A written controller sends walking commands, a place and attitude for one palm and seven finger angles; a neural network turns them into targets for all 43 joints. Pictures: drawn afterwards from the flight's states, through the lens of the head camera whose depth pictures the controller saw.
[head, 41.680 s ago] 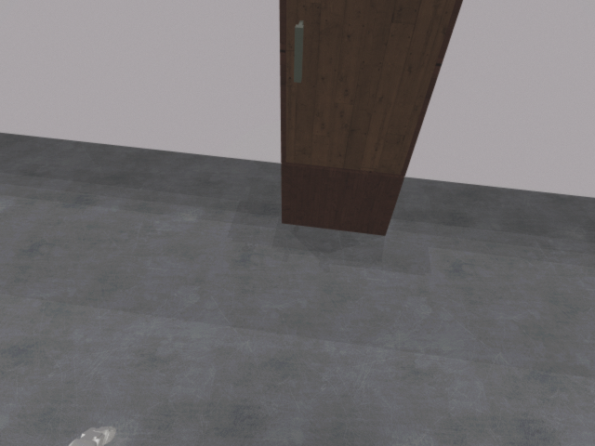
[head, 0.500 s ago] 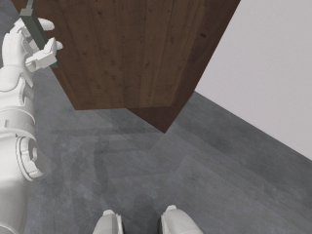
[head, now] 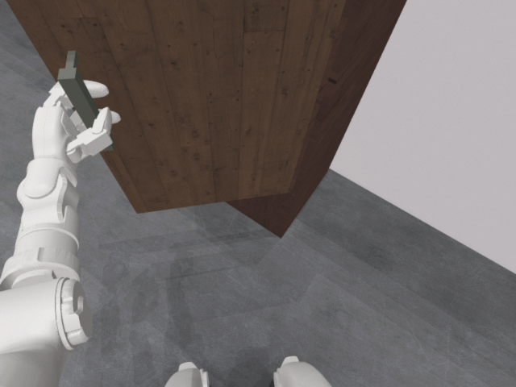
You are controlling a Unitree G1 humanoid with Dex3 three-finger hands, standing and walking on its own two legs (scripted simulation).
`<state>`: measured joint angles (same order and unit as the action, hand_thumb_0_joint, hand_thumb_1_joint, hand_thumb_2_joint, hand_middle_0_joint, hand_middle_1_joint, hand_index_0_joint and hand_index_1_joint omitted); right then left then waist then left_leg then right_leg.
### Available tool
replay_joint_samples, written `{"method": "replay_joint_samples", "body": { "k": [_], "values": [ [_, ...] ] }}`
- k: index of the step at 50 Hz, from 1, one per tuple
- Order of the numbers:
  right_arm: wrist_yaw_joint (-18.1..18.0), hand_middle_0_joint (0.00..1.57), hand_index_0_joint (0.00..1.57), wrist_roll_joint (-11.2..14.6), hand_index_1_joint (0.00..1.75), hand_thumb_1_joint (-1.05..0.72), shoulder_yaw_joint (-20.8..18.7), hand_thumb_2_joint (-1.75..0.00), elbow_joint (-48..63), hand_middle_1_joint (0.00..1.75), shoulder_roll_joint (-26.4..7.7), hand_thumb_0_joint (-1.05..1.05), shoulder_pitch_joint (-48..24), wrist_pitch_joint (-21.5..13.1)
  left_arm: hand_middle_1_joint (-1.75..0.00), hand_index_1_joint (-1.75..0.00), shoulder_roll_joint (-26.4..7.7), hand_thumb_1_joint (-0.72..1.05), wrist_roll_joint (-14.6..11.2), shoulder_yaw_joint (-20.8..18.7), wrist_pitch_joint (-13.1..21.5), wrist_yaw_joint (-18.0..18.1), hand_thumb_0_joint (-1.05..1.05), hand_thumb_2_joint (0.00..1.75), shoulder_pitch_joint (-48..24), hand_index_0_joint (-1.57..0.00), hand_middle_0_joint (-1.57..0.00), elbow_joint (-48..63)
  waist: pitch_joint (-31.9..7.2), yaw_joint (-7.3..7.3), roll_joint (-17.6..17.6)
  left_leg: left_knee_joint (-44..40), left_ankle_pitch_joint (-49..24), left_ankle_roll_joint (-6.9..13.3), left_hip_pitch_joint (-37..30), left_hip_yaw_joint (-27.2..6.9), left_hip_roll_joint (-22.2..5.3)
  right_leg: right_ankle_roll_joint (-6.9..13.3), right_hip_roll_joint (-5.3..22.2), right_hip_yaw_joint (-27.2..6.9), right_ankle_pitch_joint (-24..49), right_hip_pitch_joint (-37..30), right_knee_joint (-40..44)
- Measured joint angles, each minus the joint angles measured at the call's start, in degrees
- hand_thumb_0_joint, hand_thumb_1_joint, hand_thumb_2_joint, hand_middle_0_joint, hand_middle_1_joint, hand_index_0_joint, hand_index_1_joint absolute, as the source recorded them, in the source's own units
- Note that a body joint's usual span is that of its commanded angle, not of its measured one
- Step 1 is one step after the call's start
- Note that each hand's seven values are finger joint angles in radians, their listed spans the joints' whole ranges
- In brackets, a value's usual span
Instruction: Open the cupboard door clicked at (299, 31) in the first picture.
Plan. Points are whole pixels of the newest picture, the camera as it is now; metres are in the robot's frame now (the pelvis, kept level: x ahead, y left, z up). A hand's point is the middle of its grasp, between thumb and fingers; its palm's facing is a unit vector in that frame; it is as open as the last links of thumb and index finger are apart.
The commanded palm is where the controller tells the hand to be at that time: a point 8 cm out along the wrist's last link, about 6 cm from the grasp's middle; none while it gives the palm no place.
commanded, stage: pull the door open along its arc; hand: left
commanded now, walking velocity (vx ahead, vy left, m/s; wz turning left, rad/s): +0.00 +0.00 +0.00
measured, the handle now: (91, 105) +0.54 +0.22 +0.09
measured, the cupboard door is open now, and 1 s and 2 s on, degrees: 45 79 78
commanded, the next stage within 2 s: open thumb and fingers to let go in 0.58 s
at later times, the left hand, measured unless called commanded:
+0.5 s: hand (159, 231) +0.32 +0.10 +0.09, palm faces +0.36 -0.93 +0.03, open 6.3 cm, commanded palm +0.26 +0.17 +0.08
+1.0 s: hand (181, 239) +0.31 +0.08 +0.09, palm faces +0.40 -0.91 +0.01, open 8.4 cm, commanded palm +0.26 +0.13 +0.08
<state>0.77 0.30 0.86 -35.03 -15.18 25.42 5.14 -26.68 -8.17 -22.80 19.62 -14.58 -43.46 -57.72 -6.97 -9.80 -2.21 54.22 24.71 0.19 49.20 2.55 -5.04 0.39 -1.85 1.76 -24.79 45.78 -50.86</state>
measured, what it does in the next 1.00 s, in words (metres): shifts its weight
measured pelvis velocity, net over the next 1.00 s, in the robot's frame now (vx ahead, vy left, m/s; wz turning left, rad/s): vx -0.01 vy -0.05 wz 0.08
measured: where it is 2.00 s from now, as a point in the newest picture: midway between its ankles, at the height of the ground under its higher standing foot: outside the picture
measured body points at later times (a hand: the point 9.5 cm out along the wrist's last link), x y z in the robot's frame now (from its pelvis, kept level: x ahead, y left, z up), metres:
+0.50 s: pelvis +0.00 -0.03 +0.02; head +0.02 -0.04 +0.47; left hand +0.30 +0.15 +0.09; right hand +0.19 -0.23 -0.07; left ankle +0.00 +0.11 -0.68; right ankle -0.01 -0.12 -0.68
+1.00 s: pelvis -0.01 -0.05 +0.02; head +0.02 -0.08 +0.47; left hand +0.28 +0.12 +0.09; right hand +0.15 -0.27 -0.10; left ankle +0.00 +0.11 -0.68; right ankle -0.01 -0.12 -0.68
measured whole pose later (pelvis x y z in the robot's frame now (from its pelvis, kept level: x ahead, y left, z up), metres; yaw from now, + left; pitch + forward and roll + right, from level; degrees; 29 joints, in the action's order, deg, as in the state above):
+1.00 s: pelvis -0.01 -0.05 +0.02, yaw +5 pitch +7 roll +2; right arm -1.1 -3.1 -0.4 -36.5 -12.0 12.8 1.9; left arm 2.2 -1.8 3.5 15.9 24.1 -2.3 -15.5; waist -5.4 -1.0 -2.3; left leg 44.9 20.3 -2.6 31.7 -0.4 -2.7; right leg 3.9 -0.1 4.9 -25.7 29.8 -48.3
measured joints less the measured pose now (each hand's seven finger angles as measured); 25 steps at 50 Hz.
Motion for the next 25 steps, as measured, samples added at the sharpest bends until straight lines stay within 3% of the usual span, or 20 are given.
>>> {"method": "replay_joint_samples", "body": {
  "k": [5,9,13,18,25],
  "values": [
    [0.46,0.2,0.2,0.8,0.3,-0.91,-0.88,-0.9,1.4,0.3,0.31,0.01,-1.21,-0.24,-1.35,-1.35,5.71,0.72,-2.81,3.2,-0.86,1.25,0.0,0.75,11.79,-0.34,-0.36,11.91,-0.88,2.12,0.05,-2.36,-0.15,-0.07,-4.64,0.69,0.21,-0.03,0.14,-0.62,0.05,-4.2,1.88],
    [1.27,0.2,0.2,0.44,0.3,-0.91,-1.59,-0.9,2.02,0.3,0.93,0.01,-3.74,-2.19,-1.34,-1.3,14.63,0.7,-2.86,7.21,-1.96,12.4,0.01,0.76,21.27,-0.34,-0.35,24.44,-1.22,4.44,-0.02,-3.97,-0.45,-0.2,-7.77,0.95,0.6,-0.1,0.49,-0.82,0.11,-7.1,2.99],
    [1.97,0.2,0.19,-0.8,0.3,-0.91,-1.4,-0.9,2.91,0.3,2.08,0.01,-7.77,-2.85,-1.34,-1.29,21.78,0.69,0.94,11.74,-2.81,23.43,0.0,0.75,29.05,-0.35,-0.36,33.88,-1.28,5.96,0.32,-4.97,-0.82,-0.41,-10.31,1.02,1.19,0.09,1.05,-0.84,-0.29,-9.19,2.8],
    [1.35,0.2,0.2,-1.82,0.3,-0.91,-0.6,-0.9,4.03,0.3,3.78,0.01,-12.37,-2.23,-1.33,-1.31,25.4,0.65,4.93,17.98,-4.24,30.62,0.0,0.73,35.94,-0.36,-0.37,39.73,-0.66,7.48,0.61,-6.34,-1.46,-0.99,-13.87,0.53,1.65,0.68,1.43,-0.3,-0.67,-12.46,2.9],
    [-0.12,0.2,0.2,-2.61,0.3,-0.91,0.32,-0.9,4.11,0.3,5.05,0.01,-15.67,-1.6,-1.33,-1.32,28.1,0.63,6.31,23.28,-5.33,35.25,0.0,0.72,41.77,-0.38,-0.37,43.52,0.35,8.58,0.84,-8.54,-2.62,-2.13,-17.89,-0.76,1.72,1.81,1.37,1.03,-0.64,-16.49,4.07]
  ]
}}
